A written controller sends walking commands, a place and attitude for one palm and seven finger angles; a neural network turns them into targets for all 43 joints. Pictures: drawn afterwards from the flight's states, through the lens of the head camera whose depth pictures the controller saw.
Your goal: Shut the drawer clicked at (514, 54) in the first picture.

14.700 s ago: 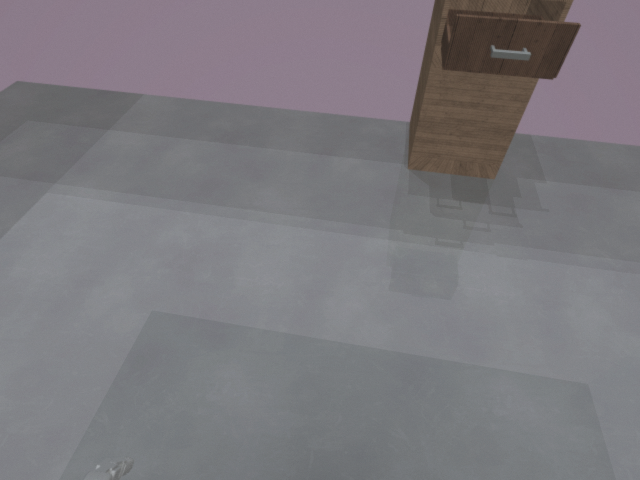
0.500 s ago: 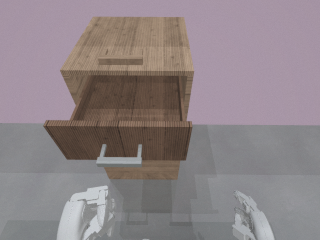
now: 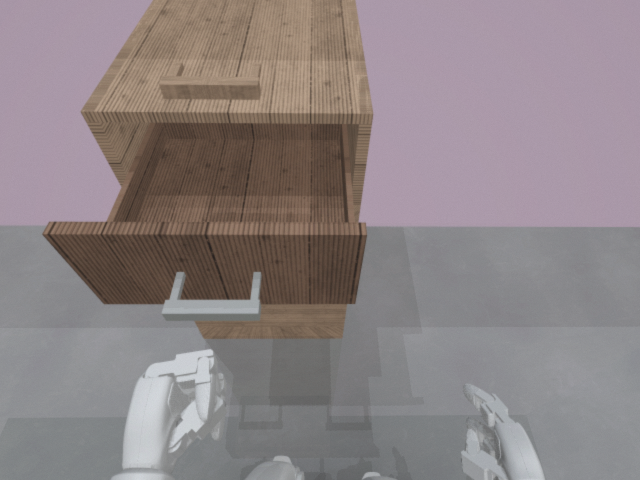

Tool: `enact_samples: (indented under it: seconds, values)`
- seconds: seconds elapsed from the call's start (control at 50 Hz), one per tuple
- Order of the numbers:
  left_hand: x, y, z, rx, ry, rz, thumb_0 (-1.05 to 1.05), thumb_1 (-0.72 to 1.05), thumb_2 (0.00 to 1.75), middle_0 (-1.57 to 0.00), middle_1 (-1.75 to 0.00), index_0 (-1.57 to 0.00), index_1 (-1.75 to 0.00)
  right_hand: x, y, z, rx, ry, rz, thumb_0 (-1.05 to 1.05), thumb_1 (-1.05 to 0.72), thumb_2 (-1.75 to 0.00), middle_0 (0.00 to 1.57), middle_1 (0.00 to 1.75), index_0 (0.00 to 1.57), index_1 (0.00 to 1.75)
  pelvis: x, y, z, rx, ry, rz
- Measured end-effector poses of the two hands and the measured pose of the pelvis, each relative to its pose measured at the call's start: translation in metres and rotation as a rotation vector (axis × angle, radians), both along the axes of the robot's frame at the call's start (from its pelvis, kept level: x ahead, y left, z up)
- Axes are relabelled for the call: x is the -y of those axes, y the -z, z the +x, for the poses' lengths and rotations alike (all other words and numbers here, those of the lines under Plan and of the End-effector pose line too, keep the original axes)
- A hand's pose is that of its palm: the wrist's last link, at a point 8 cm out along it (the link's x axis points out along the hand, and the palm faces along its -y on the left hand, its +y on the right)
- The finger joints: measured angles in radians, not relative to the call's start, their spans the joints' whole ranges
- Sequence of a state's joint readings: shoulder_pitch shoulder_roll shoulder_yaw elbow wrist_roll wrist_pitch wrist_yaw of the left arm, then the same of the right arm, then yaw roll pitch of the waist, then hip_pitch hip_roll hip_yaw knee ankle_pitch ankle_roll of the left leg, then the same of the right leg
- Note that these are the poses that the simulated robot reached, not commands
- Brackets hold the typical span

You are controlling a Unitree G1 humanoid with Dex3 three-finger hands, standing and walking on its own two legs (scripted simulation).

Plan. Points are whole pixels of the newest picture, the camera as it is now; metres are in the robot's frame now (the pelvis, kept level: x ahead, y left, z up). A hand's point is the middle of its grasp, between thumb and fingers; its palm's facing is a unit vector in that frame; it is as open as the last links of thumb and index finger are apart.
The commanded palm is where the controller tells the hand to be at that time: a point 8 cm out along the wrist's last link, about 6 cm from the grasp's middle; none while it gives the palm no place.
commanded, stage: bring the fist close to the handle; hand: left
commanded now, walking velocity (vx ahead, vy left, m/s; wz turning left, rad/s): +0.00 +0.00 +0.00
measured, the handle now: (215, 295) +0.35 +0.16 +0.02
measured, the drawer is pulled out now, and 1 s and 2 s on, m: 0.22 0.22 0.14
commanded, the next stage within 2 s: push the drawer shut in 0.84 s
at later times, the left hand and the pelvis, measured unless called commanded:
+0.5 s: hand (232, 378) +0.24 +0.12 +0.02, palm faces +0.04 -1.00 +0.00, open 3.3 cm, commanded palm +0.21 +0.17 +0.02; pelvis +0.00 -0.01 -0.02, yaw +0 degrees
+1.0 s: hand (223, 378) +0.24 +0.12 +0.03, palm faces +0.03 -1.00 +0.03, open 3.3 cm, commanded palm +0.22 +0.17 +0.02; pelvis -0.01 +0.02 -0.02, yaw +0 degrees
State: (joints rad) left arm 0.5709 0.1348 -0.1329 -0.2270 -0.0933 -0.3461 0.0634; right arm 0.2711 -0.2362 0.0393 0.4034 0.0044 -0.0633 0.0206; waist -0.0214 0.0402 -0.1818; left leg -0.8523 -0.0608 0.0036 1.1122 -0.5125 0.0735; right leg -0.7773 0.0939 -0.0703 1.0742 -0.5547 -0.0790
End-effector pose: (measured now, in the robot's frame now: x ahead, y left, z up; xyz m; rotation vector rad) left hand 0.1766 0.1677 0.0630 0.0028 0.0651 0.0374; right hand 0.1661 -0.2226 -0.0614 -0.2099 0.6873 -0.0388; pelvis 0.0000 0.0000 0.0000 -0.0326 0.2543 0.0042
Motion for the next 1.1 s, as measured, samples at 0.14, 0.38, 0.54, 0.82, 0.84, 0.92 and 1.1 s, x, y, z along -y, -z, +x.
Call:
enact_samples:
  seconds: [0.14, 0.38, 0.54, 0.82, 0.84, 0.92, 1.1]
  values:
    - [-0.003, 0.012, 0.014, 0.033, -0.016, 0.008, 0.02, 0.9, 0.9, -1.4, -1.6, -1.4, -1.6, 0.01, 0.014, -0.001, -0.04, 0.002, -0.011, 0.01, -0.91, -0.9, 0.2, 0.3, 0.2, 0.3, 0.006, 0.008, 0.0, -0.032, 0.001, 0.002]
    - [-0.002, 0.038, 0.031, 0.024, -0.009, 0.01, 0.02, 0.9, 0.9, -1.4, -1.6, -1.4, -1.6, 0.014, 0.032, 0.003, -0.072, 0.005, -0.022, 0.01, -0.91, -0.9, 0.2, 0.3, 0.2, 0.3, 0.008, 0.019, -0.001, -0.075, 0.002, 0.003]
    - [-0.003, 0.047, 0.042, 0.025, 0.007, 0.002, 0.02, 0.9, 0.9, -1.4, -1.6, -1.4, -1.6, 0.01, 0.042, 0.0, -0.108, 0.009, -0.012, 0.01, -0.91, -0.9, 0.2, 0.3, 0.2, 0.3, 0.005, 0.024, -0.002, -0.091, 0.005, 0.0]
    - [-0.012, 0.05, 0.037, 0.017, 0.002, -0.015, 0.02, 0.9, 0.9, -1.4, -1.6, -1.4, -1.6, -0.002, 0.036, -0.002, -0.107, 0.008, -0.027, 0.01, -0.91, -0.9, 0.2, 0.3, 0.2, 0.3, -0.006, 0.022, -0.005, -0.086, 0.003, -0.014]
    - [-0.012, 0.051, 0.037, 0.019, 0.005, -0.015, 0.02, 0.9, 0.9, -1.4, -1.6, -1.4, -1.6, -0.003, 0.036, -0.002, -0.107, 0.008, -0.029, 0.01, -0.91, -0.9, 0.2, 0.3, 0.2, 0.3, -0.007, 0.023, -0.006, -0.086, 0.003, -0.016]
    - [-0.014, 0.043, 0.038, 0.047, 0.007, -0.02, 0.02, 0.9, 0.9, -1.4, -1.6, -1.4, -1.6, -0.007, 0.034, -0.001, -0.101, 0.009, -0.03, 0.01, -0.91, -0.9, 0.2, 0.3, 0.2, 0.3, -0.012, 0.022, -0.006, -0.082, 0.0, -0.022]
    - [-0.004, 0.046, 0.042, 0.039, 0.036, -0.018, 0.02, 0.9, 0.9, -1.4, -1.6, -1.4, -1.61, -0.02, 0.033, -0.001, -0.1, -0.006, -0.019, 0.01, -0.91, -0.9, 0.2, 0.3, 0.2, 0.3, -0.019, 0.022, -0.009, -0.078, -0.002, -0.025]
